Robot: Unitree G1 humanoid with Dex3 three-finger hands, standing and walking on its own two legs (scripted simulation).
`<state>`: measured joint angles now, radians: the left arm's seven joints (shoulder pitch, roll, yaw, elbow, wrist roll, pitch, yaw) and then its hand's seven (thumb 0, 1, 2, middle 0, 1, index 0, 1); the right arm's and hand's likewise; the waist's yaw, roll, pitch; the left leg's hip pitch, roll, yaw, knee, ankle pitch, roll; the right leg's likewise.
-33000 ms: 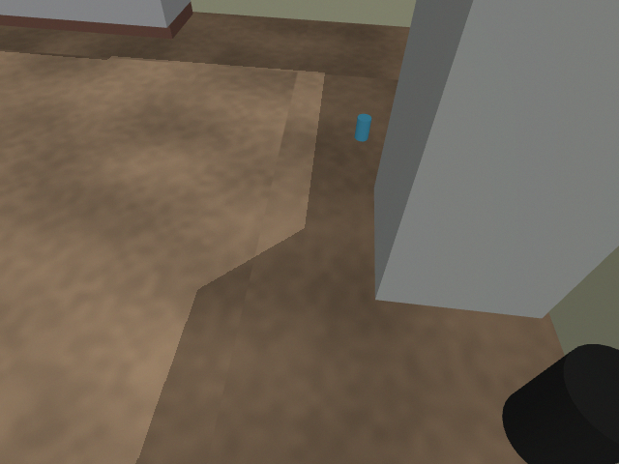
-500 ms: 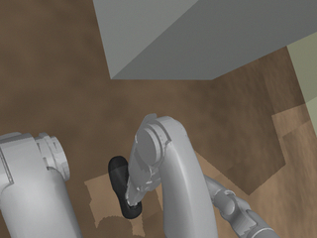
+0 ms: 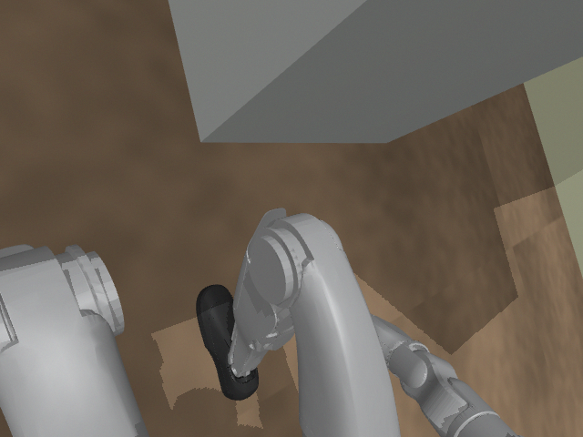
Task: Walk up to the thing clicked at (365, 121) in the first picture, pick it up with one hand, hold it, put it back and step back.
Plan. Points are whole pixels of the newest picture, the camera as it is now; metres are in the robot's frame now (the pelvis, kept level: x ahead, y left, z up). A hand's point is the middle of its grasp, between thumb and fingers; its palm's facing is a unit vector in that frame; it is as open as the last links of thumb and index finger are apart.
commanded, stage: close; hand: left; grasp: from the side
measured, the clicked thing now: out of the picture +0.43 +0.32 -0.21
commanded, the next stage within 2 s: settle in 0.08 s
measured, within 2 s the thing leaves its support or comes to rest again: leaves its support in 0.44 s
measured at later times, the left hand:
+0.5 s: hand out of the picture +0.42 +0.31 -0.17, palm faces +0.45 -0.89 -0.01, open 10.6 cm
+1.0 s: hand out of the picture +0.39 +0.34 -0.05, palm faces +0.42 -0.91 -0.04, open 10.7 cm
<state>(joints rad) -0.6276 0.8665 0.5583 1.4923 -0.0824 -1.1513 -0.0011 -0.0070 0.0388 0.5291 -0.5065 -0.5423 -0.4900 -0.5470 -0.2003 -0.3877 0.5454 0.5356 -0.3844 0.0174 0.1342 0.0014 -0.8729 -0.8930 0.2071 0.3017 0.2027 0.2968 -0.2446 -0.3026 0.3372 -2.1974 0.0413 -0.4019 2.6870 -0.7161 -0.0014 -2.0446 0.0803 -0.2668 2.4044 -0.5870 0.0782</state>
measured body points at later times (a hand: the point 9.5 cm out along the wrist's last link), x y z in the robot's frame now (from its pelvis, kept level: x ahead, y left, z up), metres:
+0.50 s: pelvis +0.00 +0.00 +0.00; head +0.22 +0.19 +0.34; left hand +0.39 +0.36 -0.16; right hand +0.18 -0.24 -0.03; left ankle +0.08 +0.12 -0.25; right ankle +0.15 -0.12 -0.25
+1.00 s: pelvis +0.01 -0.01 +0.03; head +0.19 +0.15 +0.41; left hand +0.36 +0.38 -0.05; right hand +0.21 -0.24 -0.04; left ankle +0.08 +0.12 -0.25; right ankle +0.15 -0.12 -0.25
